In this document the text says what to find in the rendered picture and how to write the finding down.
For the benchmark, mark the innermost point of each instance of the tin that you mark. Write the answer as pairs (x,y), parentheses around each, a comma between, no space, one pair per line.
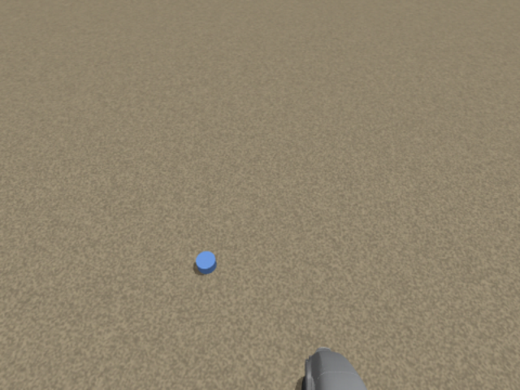
(206,262)

